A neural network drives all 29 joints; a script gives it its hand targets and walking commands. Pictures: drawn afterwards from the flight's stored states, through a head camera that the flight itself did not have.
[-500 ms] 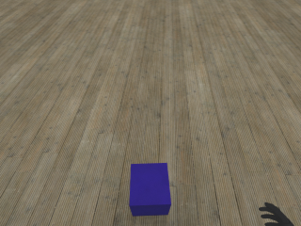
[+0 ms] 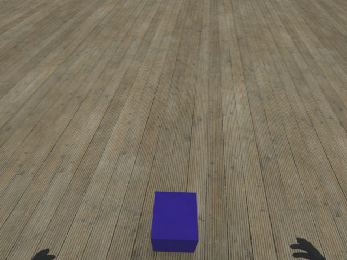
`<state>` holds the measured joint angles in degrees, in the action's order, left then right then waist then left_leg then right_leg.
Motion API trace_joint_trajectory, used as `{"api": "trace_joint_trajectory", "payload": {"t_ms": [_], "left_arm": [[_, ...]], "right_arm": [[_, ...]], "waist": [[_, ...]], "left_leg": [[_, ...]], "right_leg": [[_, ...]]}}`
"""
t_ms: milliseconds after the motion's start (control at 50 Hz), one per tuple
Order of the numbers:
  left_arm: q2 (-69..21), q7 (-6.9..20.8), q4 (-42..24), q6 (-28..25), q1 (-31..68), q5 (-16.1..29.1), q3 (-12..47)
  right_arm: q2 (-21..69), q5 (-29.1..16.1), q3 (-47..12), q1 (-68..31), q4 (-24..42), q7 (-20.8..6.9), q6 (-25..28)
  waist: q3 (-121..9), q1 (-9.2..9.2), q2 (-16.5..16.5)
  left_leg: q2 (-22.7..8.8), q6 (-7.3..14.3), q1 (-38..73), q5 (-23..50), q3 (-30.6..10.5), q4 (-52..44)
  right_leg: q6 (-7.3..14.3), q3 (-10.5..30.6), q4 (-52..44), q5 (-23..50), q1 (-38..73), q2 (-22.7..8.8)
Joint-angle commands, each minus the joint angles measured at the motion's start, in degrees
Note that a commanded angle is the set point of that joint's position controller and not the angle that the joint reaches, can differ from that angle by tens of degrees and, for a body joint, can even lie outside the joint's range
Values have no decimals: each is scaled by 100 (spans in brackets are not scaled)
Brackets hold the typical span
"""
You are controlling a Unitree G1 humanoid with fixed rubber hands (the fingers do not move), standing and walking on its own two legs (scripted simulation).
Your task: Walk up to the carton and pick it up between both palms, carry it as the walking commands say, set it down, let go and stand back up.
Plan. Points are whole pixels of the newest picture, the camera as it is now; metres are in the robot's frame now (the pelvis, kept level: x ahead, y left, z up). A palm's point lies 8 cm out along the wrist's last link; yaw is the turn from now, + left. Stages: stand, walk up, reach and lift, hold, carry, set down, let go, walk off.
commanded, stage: walk up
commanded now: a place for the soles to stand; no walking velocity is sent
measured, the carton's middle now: (174, 222) +0.44 -0.01 -0.65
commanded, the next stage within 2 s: reach and lift in 1.44 s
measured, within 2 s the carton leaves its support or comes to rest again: neither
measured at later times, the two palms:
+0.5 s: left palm out of the picture +0.07 +0.33 -0.09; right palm out of the picture +0.10 -0.33 -0.09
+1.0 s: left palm out of the picture +0.09 +0.34 -0.09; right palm out of the picture +0.11 -0.34 -0.10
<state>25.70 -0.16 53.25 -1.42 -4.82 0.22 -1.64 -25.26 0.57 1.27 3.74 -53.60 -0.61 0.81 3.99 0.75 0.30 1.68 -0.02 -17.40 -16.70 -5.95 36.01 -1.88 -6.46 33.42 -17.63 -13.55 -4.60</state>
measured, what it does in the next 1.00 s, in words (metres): stands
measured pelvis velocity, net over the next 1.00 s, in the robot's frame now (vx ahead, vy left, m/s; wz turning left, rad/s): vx -0.01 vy -0.01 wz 0.06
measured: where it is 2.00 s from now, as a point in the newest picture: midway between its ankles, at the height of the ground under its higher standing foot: outside the picture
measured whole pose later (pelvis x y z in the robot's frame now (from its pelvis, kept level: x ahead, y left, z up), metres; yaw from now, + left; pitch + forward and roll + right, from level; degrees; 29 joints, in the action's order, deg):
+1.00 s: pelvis -0.01 -0.01 -0.01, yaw +4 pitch -3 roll -1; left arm 26.5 0.1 52.7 0.3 -3.8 -0.7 -3.7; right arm -27.2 1.4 3.0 8.3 -51.9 -0.9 -0.1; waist 6.6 0.7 0.7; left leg 3.0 -0.4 -21.0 -18.4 -6.7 42.4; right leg -1.3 -9.1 41.7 -21.8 -16.5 -6.8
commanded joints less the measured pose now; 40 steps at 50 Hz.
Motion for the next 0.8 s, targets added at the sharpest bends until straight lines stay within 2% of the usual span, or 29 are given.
{"api": "trace_joint_trajectory", "payload": {"t_ms": [0,200,360,540,600,700,740,780], "left_arm": [[1121,-33,-149,-8,133,25,-267],[1171,-2,-66,53,345,-60,-330],[1091,37,-31,65,302,-74,-365],[1193,39,-35,59,294,-88,-420],[1186,32,-84,80,316,-79,-430],[1089,35,-142,108,247,-56,-425],[1090,38,-142,103,202,-59,-430],[1149,39,-144,92,169,-72,-445]], "right_arm": [[-1131,-3,270,-177,228,27,11],[-1173,50,325,-157,179,-15,-56],[-1200,92,335,-100,178,-19,-43],[-1130,78,326,88,180,-15,-43],[-1173,83,338,163,205,-7,-41],[-1252,104,336,162,309,20,-18],[-1242,104,322,148,347,29,-14],[-1211,93,311,159,370,32,-15]], "waist": [[-616,11,205],[-487,-44,-11],[-398,-4,159],[-430,-36,-17],[-444,-33,7],[-521,34,254],[-541,58,266],[-539,61,169]], "left_leg": [[-559,431,-99,1842,-618,-549],[-441,418,-342,808,-688,-640],[-507,457,-617,211,-1006,-993],[-340,348,-557,678,-636,-589],[-364,389,-550,884,-703,-549],[-511,532,-705,926,-1125,-737],[-500,522,-770,903,-1118,-701],[-411,453,-799,959,-919,-514]], "right_leg": [[501,531,-397,779,489,-404],[587,664,-708,-391,320,-570],[543,605,-683,-883,375,-388],[655,701,-801,-491,431,-682],[642,626,-625,-400,408,-619],[578,528,-263,-436,497,-330],[600,569,-296,-430,561,-341],[668,664,-432,-330,604,-495]]}}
